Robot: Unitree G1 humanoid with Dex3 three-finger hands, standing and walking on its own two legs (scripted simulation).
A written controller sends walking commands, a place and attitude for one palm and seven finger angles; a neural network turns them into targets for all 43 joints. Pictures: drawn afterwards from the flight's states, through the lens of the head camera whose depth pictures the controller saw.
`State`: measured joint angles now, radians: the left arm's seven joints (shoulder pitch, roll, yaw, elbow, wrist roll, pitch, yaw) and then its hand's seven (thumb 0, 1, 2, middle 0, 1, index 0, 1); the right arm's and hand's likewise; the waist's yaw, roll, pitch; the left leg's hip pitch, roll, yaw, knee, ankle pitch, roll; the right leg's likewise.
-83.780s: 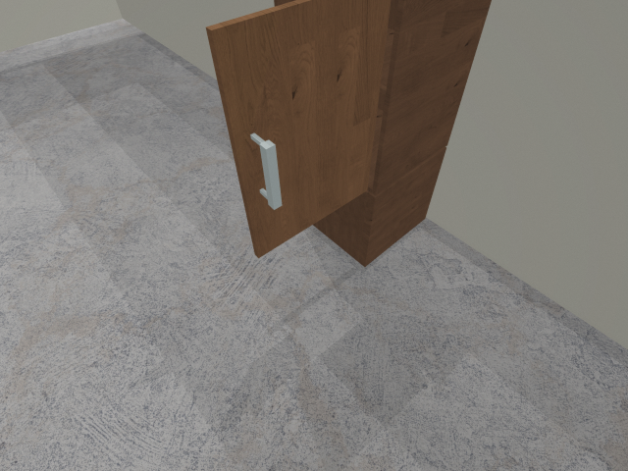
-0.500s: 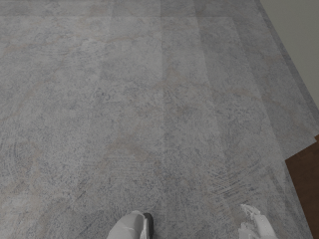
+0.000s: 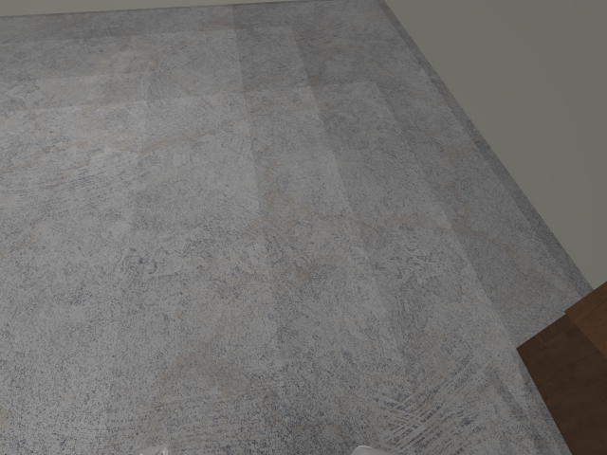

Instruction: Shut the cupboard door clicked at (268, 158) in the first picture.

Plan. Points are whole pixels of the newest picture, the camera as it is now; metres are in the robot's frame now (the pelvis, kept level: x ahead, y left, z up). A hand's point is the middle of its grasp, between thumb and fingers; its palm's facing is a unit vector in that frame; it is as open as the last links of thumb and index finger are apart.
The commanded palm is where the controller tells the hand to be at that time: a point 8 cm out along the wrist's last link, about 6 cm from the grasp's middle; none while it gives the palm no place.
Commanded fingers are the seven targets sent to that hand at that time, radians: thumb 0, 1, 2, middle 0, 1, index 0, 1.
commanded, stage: turn to face it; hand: left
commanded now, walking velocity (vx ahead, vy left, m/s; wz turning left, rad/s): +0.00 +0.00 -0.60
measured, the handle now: out of the picture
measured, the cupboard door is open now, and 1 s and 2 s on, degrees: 13 13 13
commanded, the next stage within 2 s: take the last steps up to it in 1.70 s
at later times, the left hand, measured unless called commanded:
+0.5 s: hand (161, 405) +0.20 +0.23 -0.15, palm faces -0.21 -0.95 -0.21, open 7.4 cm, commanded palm none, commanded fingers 0.00 0.90 0.90 -0.20 -0.30 -0.20 -0.30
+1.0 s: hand (226, 372) +0.25 +0.14 -0.14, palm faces -0.55 -0.81 -0.23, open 7.4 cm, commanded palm none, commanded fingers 0.00 0.90 0.90 -0.20 -0.30 -0.20 -0.30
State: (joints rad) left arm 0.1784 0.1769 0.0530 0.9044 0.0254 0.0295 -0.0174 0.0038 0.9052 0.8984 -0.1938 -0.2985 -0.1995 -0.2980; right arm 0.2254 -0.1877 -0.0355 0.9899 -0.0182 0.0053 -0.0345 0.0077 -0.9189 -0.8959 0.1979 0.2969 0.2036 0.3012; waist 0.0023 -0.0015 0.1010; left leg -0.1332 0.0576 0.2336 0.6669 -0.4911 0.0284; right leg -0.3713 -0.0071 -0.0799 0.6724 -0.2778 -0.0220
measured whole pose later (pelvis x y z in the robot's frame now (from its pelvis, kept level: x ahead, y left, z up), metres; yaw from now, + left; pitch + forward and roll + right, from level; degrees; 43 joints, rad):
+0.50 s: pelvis +0.05 +0.05 +0.02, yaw -16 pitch +1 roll -2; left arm 0.17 0.29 0.10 0.89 0.02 0.07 -0.02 0.01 0.91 0.90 -0.19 -0.30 -0.20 -0.30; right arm 0.16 -0.18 -0.01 0.86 -0.03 0.01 -0.03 0.01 -0.91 -0.90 0.20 0.30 0.20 0.30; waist 0.02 -0.05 0.08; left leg -0.27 0.08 0.06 0.55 -0.30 0.00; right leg -0.50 0.04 0.02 1.06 -0.50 0.04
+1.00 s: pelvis +0.06 +0.03 +0.02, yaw -34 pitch +1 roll +0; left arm 0.18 0.22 0.04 0.86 0.02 0.05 -0.01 0.01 0.90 0.90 -0.20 -0.30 -0.20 -0.30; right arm 0.17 -0.26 -0.05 0.88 -0.01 0.06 -0.01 0.01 -0.91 -0.90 0.19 0.30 0.20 0.30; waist -0.01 0.00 0.10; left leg -0.49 0.08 0.03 0.99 -0.41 -0.09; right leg -0.28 0.02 0.04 0.53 -0.26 -0.01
